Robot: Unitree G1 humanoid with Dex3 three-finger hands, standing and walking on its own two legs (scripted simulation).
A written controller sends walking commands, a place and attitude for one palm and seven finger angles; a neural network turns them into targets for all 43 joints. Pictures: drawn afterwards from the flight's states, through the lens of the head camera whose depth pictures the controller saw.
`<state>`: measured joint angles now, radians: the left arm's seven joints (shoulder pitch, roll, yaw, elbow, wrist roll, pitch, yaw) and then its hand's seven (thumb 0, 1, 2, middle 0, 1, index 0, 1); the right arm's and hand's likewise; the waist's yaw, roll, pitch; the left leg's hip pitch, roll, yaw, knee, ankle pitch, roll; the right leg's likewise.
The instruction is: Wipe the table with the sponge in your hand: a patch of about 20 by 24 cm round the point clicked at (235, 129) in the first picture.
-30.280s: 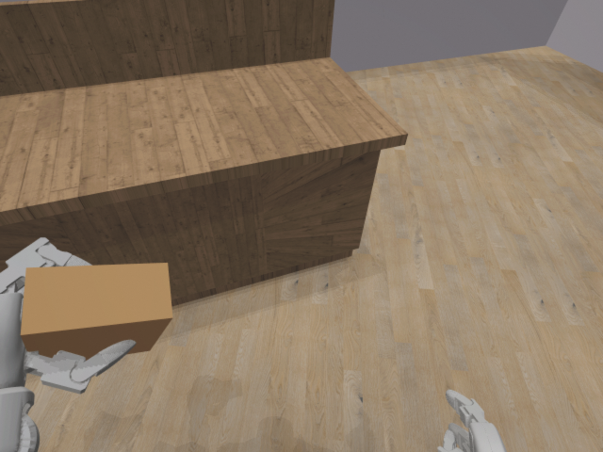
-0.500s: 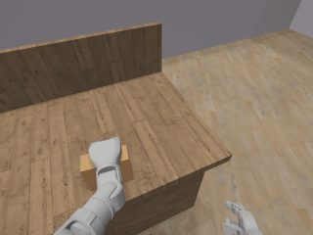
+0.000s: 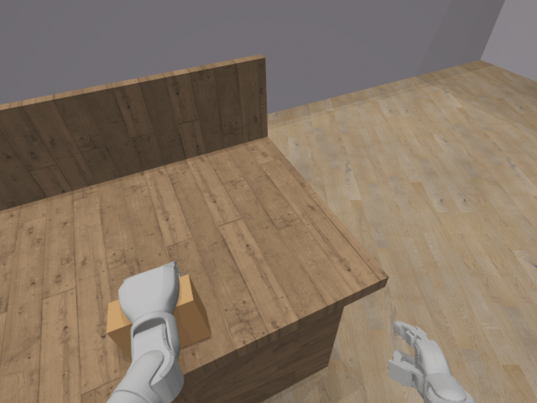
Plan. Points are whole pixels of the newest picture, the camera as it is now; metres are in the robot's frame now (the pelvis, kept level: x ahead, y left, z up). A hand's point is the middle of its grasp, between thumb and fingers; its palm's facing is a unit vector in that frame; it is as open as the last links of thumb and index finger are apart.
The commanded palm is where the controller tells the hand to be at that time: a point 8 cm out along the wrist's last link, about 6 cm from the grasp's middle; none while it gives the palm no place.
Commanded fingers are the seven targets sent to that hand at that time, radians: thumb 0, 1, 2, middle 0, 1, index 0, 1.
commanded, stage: slide back across to the middle lane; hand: left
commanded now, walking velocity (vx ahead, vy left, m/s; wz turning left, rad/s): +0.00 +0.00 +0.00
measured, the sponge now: (165, 325) +0.26 +0.22 -0.06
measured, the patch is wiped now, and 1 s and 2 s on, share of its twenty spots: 1.00 1.00 1.00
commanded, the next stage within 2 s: wipe forward along the middle lane in 0.18 s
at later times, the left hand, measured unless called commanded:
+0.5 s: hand (140, 322) +0.24 +0.25 -0.02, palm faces -0.10 -0.11 -0.99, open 9.8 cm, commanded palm +0.22 +0.25 +0.02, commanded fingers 0.00 0.10 1.30 -1.20 -1.60 -1.20 -1.60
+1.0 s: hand (136, 296) +0.29 +0.27 -0.02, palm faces -0.13 -0.01 -0.99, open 9.8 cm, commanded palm +0.27 +0.28 +0.00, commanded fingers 0.00 0.10 1.30 -1.20 -1.60 -1.20 -1.60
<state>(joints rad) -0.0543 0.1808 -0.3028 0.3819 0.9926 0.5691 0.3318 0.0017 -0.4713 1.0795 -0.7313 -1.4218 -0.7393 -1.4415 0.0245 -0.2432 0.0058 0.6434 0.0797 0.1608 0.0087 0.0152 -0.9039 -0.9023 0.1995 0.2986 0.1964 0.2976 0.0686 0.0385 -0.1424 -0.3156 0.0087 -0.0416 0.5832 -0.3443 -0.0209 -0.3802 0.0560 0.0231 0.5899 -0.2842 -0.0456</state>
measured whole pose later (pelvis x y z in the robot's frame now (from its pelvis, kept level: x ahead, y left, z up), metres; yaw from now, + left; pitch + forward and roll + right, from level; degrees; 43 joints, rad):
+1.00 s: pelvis -0.05 -0.02 -0.02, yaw +2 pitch +11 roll +1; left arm -0.42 0.33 -0.09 0.83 1.00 0.34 0.32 0.00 -0.58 1.16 -0.83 -1.33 -0.83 -1.34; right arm 0.17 -0.26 0.00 0.72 0.07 0.07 -0.07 0.01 -0.90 -0.90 0.20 0.30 0.20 0.30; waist 0.02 0.05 -0.15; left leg -0.61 0.00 -0.07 0.75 -0.34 -0.01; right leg -0.66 0.06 -0.01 0.74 -0.27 -0.06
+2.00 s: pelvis -0.06 -0.01 -0.04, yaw +0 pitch +21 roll -2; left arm -0.83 0.63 0.06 1.22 1.04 0.19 0.28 0.02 -0.58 1.16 -0.81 -1.36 -0.82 -1.39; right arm 0.27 -0.28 0.02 0.72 0.06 0.02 -0.03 0.01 -0.90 -0.90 0.20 0.30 0.20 0.30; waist -0.10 0.05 -0.15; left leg -0.90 0.02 -0.10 0.91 -0.38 -0.01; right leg -0.91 0.09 -0.03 0.81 -0.26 -0.05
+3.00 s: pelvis +0.01 +0.05 -0.01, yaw +0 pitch +15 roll -4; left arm -0.41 0.54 0.08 0.81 1.01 0.21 0.28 -0.01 -0.50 1.12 -0.74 -1.42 -0.74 -1.46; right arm 0.21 -0.26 -0.02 0.68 0.06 0.11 0.01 0.01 -0.90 -0.90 0.20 0.30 0.20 0.30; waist -0.02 0.03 -0.15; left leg -0.60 -0.02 -0.07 0.75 -0.41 0.05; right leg -0.59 0.04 0.01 0.61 -0.29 0.02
